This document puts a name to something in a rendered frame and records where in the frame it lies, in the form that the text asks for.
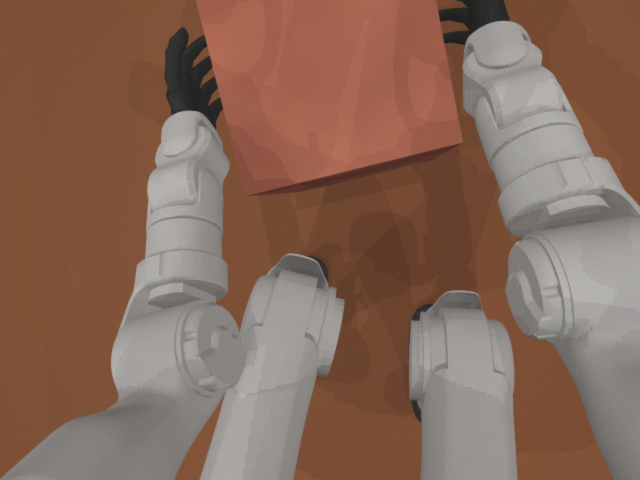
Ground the right robot upper arm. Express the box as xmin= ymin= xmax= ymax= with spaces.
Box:
xmin=506 ymin=216 xmax=640 ymax=480

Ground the left robot forearm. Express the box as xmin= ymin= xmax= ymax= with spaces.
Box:
xmin=111 ymin=111 xmax=230 ymax=370

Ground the robot left shin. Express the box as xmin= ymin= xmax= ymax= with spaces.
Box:
xmin=240 ymin=253 xmax=329 ymax=338

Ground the right robot forearm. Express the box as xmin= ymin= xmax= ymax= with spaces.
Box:
xmin=463 ymin=21 xmax=640 ymax=238

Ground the carton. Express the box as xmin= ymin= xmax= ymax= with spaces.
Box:
xmin=196 ymin=0 xmax=463 ymax=196

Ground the robot left hand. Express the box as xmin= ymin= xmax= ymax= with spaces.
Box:
xmin=164 ymin=27 xmax=223 ymax=129

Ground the robot shin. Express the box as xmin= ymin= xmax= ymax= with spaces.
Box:
xmin=417 ymin=290 xmax=514 ymax=408
xmin=240 ymin=253 xmax=329 ymax=338

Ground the robot right shin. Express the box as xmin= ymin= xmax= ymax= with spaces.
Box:
xmin=417 ymin=290 xmax=514 ymax=408

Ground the robot right hand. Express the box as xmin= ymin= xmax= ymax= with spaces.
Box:
xmin=438 ymin=0 xmax=510 ymax=45

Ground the left robot upper arm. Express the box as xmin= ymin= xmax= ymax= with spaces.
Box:
xmin=0 ymin=300 xmax=247 ymax=480

